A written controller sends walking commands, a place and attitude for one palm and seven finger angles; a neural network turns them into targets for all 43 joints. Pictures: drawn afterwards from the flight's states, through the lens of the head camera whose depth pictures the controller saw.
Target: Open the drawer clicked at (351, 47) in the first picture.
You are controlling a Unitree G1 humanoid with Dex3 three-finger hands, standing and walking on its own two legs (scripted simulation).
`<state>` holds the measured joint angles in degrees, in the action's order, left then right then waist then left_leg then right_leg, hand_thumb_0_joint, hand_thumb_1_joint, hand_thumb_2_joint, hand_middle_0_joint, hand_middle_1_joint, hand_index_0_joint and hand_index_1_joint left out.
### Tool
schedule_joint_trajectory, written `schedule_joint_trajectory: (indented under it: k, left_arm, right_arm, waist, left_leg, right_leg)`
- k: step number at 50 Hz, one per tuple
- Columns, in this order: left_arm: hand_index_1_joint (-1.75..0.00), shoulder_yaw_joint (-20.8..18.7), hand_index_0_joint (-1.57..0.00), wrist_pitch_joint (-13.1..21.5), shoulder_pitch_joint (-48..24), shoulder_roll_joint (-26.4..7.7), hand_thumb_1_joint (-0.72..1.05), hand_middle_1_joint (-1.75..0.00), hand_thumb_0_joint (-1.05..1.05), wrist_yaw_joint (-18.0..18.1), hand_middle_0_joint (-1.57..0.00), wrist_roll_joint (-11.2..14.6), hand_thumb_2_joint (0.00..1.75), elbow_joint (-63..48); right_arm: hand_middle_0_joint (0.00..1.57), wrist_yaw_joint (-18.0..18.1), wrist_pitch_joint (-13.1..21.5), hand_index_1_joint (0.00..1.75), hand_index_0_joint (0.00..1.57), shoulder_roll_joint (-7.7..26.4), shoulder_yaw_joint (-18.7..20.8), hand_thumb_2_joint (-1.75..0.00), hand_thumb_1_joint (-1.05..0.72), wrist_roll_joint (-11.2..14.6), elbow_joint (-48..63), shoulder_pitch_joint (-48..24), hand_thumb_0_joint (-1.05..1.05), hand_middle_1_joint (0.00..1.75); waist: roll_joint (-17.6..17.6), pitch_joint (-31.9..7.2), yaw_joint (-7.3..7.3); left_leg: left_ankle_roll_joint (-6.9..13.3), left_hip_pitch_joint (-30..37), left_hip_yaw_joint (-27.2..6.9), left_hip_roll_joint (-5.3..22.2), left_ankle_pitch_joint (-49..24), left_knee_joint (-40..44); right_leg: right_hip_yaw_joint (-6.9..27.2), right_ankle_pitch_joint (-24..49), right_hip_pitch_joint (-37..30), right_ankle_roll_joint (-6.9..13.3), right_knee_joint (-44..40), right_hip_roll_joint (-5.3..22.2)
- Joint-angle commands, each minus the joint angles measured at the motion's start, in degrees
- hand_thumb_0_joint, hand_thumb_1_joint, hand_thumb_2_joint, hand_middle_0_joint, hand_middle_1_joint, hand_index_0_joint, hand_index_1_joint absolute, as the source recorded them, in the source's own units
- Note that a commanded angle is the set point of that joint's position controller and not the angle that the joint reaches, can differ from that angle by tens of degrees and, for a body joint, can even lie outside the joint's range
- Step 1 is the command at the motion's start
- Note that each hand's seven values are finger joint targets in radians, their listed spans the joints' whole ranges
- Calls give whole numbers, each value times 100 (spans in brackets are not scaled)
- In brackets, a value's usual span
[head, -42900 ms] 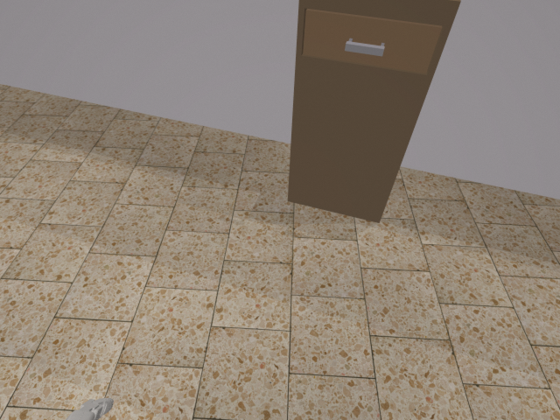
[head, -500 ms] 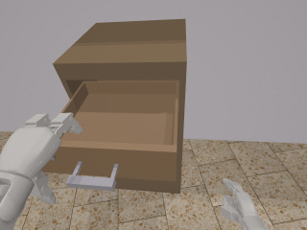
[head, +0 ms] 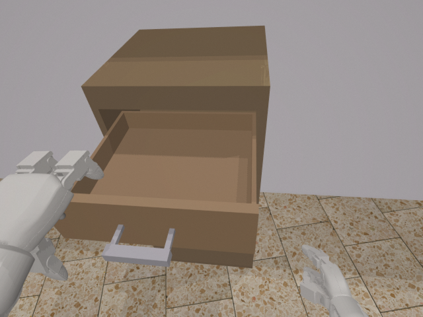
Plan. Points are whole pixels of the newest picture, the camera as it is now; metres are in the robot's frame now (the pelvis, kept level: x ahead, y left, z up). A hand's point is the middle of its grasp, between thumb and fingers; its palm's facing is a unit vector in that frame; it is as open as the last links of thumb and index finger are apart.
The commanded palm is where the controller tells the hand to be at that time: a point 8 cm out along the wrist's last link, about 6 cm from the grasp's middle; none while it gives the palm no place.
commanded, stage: draw the hand back to the body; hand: left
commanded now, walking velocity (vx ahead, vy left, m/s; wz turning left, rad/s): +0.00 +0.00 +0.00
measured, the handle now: (141, 243) +0.22 +0.18 +0.05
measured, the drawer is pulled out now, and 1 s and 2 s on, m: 0.30 0.30 0.30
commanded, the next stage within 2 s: step back with the hand held close in 0.98 s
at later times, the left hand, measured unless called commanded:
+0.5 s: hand (85, 187) +0.20 +0.20 +0.23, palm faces +0.42 -0.81 -0.40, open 11.1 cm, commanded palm +0.15 +0.25 +0.24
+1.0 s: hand (91, 191) +0.20 +0.20 +0.22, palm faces +0.45 -0.80 -0.39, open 7.6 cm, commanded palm +0.15 +0.25 +0.24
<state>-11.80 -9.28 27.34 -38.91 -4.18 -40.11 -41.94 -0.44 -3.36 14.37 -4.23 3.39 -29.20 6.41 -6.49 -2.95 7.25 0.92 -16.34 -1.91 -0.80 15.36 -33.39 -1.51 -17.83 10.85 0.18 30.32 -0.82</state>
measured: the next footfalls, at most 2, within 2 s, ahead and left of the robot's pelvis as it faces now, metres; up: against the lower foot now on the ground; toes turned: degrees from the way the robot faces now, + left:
none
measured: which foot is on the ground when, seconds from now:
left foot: down 0.00-1.00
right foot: down 0.00-1.00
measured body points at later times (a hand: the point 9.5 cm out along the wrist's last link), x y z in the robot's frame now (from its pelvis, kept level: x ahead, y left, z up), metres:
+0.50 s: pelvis +0.02 -0.02 +0.00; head +0.00 -0.04 +0.45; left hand +0.18 +0.25 +0.25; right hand +0.20 -0.24 -0.08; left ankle +0.03 +0.11 -0.73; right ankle -0.02 -0.12 -0.73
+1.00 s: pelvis +0.03 -0.04 +0.01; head +0.00 -0.06 +0.45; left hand +0.17 +0.24 +0.24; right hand +0.23 -0.24 -0.07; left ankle +0.03 +0.10 -0.73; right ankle -0.02 -0.12 -0.73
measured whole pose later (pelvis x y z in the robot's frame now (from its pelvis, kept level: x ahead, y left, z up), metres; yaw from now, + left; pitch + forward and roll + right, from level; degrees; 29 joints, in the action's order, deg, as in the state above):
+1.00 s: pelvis +0.03 -0.04 +0.01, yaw +1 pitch -3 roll +0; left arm -20.7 6.3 27.6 -20.6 5.9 5.3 -34.4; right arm 3.9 6.4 12.0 -1.5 1.9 -35.3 10.0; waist -3.7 -0.7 3.7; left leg -1.6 -10.1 -3.4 0.8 15.3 -28.4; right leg -2.9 -18.4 4.7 2.8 26.1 -2.5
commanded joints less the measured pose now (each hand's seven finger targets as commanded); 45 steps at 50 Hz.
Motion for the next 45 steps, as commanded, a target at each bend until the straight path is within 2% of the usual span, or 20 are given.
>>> schedule_joint_trajectory:
  k: [1, 2, 3, 4, 5, 6, 8, 10, 13, 16, 19, 22, 24, 25, 29, 36, 39, 41, 43, 45]
  left_arm:
    - [-115, -1317, -29, 1071, -314, 637, -43, -115, 0, 886, -29, 3883, 33, 242]
    - [-113, -995, -29, 1134, -118, 1002, -40, -113, 0, 917, -29, 3978, 34, -99]
    - [-111, -1188, -29, 1271, -232, 972, -36, -111, 0, 974, -29, 4241, 36, -416]
    - [-109, -1266, -29, 1473, -757, 756, -32, -109, 0, 1039, -29, 4312, 37, -1137]
    - [-107, -1561, -29, 1607, -812, 435, -29, -107, 0, 1161, -29, 4342, 39, -1271]
    - [-104, -1239, -28, 1763, -730, 818, -26, -104, 0, 1186, -28, 4336, 40, -1509]
    - [-100, -1130, -28, 1787, -352, 978, -18, -100, 0, 1226, -28, 4382, 43, -1277]
    - [-95, -1267, -27, 1850, -655, 773, -12, -95, 0, 1281, -27, 4356, 47, -1392]
    - [-88, -1268, -26, 1870, -470, 926, -1, -88, 0, 1274, -26, 4393, 51, -878]
    - [-82, -1317, -26, 1918, -466, 946, 9, -82, 0, 1226, -26, 4428, 55, -647]
    - [-75, -1414, -25, 1943, -402, 921, 20, -75, 0, 1177, -25, 4491, 60, -574]
    - [-68, -1461, -24, 1976, -325, 910, 31, -68, 0, 1160, -24, 4512, 64, -542]
    - [-64, -1551, -24, 2017, -249, 826, 37, -64, 0, 1162, -24, 4524, 68, -604]
    - [-62, -1613, -24, 2023, -269, 779, 41, -62, 0, 1167, -24, 4522, 69, -610]
    - [-52, -1674, -22, 2018, -201, 742, 55, -52, 0, 1183, -22, 4530, 75, -591]
    - [-37, -1575, -21, 1952, -479, 847, 80, -37, 0, 1167, -21, 4535, 86, -231]
    - [-30, -1553, -20, 1941, -478, 828, 90, -30, 0, 1155, -20, 4543, 90, -323]
    - [-30, -1536, -20, 1930, -505, 850, 90, -30, 0, 1149, -20, 4551, 90, -249]
    - [-30, -1569, -20, 1940, -469, 805, 90, -30, 0, 1151, -20, 4549, 90, -352]
    - [-30, -1586, -20, 1945, -560, 764, 90, -30, 0, 1147, -20, 4551, 90, -474]
  right_arm:
    - [20, 289, 996, 30, 20, 240, 254, -90, -90, -146, 760, -421, 0, 30]
    - [20, 275, 1030, 30, 20, 215, 237, -90, -90, -97, 855, -499, 0, 30]
    - [20, 316, 1021, 30, 20, 272, 298, -90, -90, -120, 775, -443, 0, 30]
    - [20, 363, 1153, 30, 20, 306, 319, -90, -90, -122, 846, -521, 0, 30]
    - [20, 422, 1323, 30, 20, 328, 318, -90, -90, -164, 739, -634, 0, 30]
    - [20, 430, 1431, 30, 20, 226, 262, -90, -90, -229, 792, -539, 0, 30]
    - [20, 428, 1539, 30, 20, 219, 248, -90, -90, -233, 649, -461, 0, 30]
    - [20, 439, 1657, 30, 20, 242, 253, -90, -90, -230, 532, -459, 0, 30]
    - [20, 424, 1610, 30, 20, 218, 280, -90, -90, -231, 394, -314, 0, 30]
    - [20, 414, 1558, 30, 20, 253, 345, -90, -90, -213, 347, -305, 0, 30]
    - [20, 419, 1476, 30, 20, 261, 410, -90, -90, -185, 380, -361, 0, 30]
    - [20, 422, 1427, 30, 20, 280, 459, -90, -90, -164, 367, -392, 0, 30]
    - [20, 441, 1416, 30, 20, 290, 485, -90, -90, -164, 380, -411, 0, 30]
    - [20, 456, 1425, 30, 20, 282, 485, -90, -90, -167, 354, -484, 0, 30]
    - [20, 480, 1387, 30, 20, 256, 504, -90, -90, -154, 343, -419, 0, 30]
    - [20, 509, 1301, 30, 20, 269, 506, -90, -90, -147, 303, -409, 0, 30]
    - [20, 500, 1294, 30, 20, 262, 504, -90, -90, -148, 360, -447, 0, 30]
    - [20, 501, 1290, 30, 20, 256, 493, -90, -90, -160, 339, -469, 0, 30]
    - [20, 491, 1295, 30, 20, 250, 486, -90, -90, -164, 365, -478, 0, 30]
    - [20, 489, 1304, 30, 20, 252, 473, -90, -90, -167, 368, -495, 0, 30]
  waist:
    - [985, 396, -568]
    - [824, 370, -536]
    - [1058, 127, -520]
    - [871, -298, -488]
    - [404, -380, -425]
    - [216, -600, -386]
    - [59, -287, -379]
    - [-400, -84, -369]
    - [-293, 199, -387]
    - [-30, 218, -401]
    - [363, 30, -389]
    - [316, -110, -392]
    - [544, -266, -380]
    - [351, -224, -369]
    - [460, -344, -399]
    - [419, 1, -460]
    - [458, -142, -422]
    - [518, -36, -432]
    - [480, -126, -403]
    - [277, -145, -396]
  left_leg:
    - [-17, 823, -168, 379, -169, 693]
    - [-61, 751, -237, 389, -85, 843]
    - [-60, 792, -228, 341, -170, 875]
    - [-52, 914, -214, 333, -304, 875]
    - [-57, 946, -154, 316, -250, 829]
    - [-40, 908, -140, 223, -369, 854]
    - [-67, 779, -117, 227, -553, 882]
    - [-102, 700, -131, 219, -656, 877]
    - [-104, 630, -89, 203, -863, 837]
    - [-100, 667, -93, 224, -988, 827]
    - [-55, 789, -34, 226, -1100, 775]
    - [-45, 902, 27, 225, -1205, 742]
    - [-28, 948, 43, 210, -1282, 711]
    - [-29, 952, 75, 179, -1315, 702]
    - [-13, 1034, 126, 175, -1424, 641]
    - [-3, 1073, 134, 156, -1305, 640]
    - [15, 1108, 127, 154, -1354, 640]
    - [12, 1080, 109, 150, -1300, 658]
    - [16, 1083, 100, 149, -1343, 657]
    - [-2, 1081, 98, 127, -1350, 665]
  right_leg:
    - [-303, 161, 652, 165, -644, -69]
    - [-298, 40, 565, 148, -637, 10]
    - [-334, 168, 401, 122, -721, 28]
    - [-222, 251, 164, 92, -655, 119]
    - [-123, 253, 114, 105, -615, 112]
    - [-141, 354, -18, 135, -637, 144]
    - [-167, 516, 4, 158, -683, 139]
    - [-111, 591, -13, 212, -730, 156]
    - [-165, 854, 25, 200, -792, 152]
    - [-190, 1007, -9, 179, -807, 140]
    - [-165, 1211, -57, 131, -804, 162]
    - [-121, 1366, -97, 112, -846, 188]
    - [-125, 1506, -161, 90, -838, 194]
    - [-107, 1595, -169, 100, -880, 199]
    - [-90, 1829, -173, 52, -876, 226]
    - [-76, 1768, 40, 15, -994, 225]
    - [-61, 1833, -41, 6, -944, 246]
    - [-75, 1785, -7, 4, -985, 236]
    - [-79, 1821, -73, 15, -945, 242]
    - [-62, 1819, -116, 39, -975, 242]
